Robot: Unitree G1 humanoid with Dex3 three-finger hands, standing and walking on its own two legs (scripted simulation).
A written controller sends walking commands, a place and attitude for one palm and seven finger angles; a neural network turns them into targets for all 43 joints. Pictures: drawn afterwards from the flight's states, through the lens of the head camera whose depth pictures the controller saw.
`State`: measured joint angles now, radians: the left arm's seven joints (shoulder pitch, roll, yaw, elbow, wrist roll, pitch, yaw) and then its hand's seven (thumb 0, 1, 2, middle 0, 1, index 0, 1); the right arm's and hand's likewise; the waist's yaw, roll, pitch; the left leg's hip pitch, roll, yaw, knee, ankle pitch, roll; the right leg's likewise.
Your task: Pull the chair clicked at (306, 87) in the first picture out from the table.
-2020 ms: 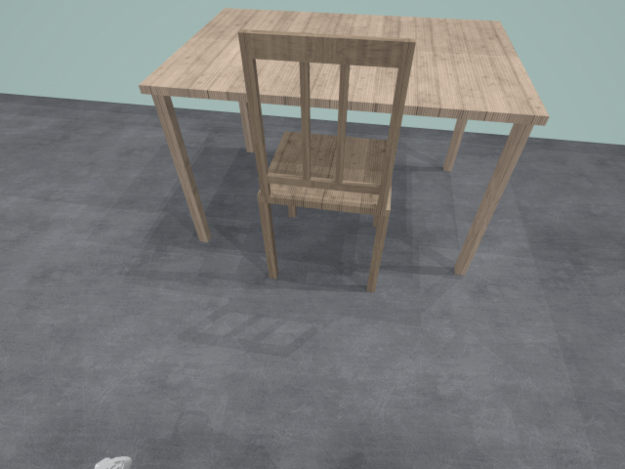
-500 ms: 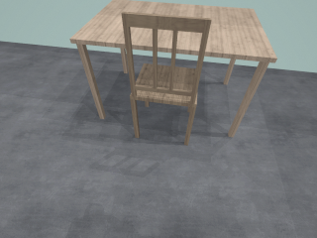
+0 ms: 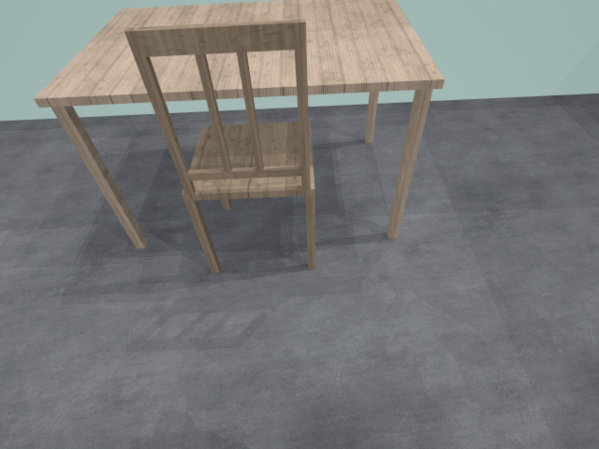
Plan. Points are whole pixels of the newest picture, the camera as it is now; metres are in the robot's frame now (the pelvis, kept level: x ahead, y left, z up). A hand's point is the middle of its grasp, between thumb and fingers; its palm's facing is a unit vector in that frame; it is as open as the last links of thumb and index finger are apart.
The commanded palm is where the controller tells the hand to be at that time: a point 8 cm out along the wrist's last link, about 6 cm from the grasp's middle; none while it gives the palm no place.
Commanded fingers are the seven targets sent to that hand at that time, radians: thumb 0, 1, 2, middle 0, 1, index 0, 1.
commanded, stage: walk to a spot facing it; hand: left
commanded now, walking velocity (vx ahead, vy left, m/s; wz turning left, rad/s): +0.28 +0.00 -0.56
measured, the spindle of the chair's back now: (215, 119) +0.90 +0.31 -0.05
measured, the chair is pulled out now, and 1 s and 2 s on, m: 0.00 0.00 0.00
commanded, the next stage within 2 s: turn to face it in 0.26 s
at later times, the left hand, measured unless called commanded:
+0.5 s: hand out of the picture +0.13 +0.22 -0.17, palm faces -0.10 -0.97 -0.20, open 7.4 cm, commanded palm none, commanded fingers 0.00 0.90 0.90 -0.20 -0.30 -0.20 -0.30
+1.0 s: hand (200, 323) +0.35 +0.23 -0.14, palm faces -0.08 -0.98 -0.19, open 7.4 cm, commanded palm none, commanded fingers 0.00 0.90 0.90 -0.20 -0.30 -0.20 -0.30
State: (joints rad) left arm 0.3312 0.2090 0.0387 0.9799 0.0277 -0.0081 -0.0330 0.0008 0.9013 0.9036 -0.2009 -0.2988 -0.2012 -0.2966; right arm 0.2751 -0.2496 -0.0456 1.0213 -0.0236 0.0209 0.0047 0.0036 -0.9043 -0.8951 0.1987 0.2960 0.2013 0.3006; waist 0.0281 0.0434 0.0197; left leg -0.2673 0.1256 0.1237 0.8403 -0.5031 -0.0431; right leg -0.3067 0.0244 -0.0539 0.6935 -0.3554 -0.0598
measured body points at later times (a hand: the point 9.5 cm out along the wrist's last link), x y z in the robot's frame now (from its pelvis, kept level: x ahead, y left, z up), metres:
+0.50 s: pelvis +0.17 +0.04 +0.00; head +0.19 +0.05 +0.45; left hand +0.14 +0.28 -0.15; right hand +0.28 -0.21 -0.12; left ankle +0.27 +0.11 -0.72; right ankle +0.01 -0.07 -0.71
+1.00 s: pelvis +0.24 +0.06 +0.02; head +0.25 +0.07 +0.47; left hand +0.36 +0.28 -0.13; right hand +0.18 -0.17 -0.13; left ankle +0.27 +0.11 -0.72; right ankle +0.22 -0.08 -0.68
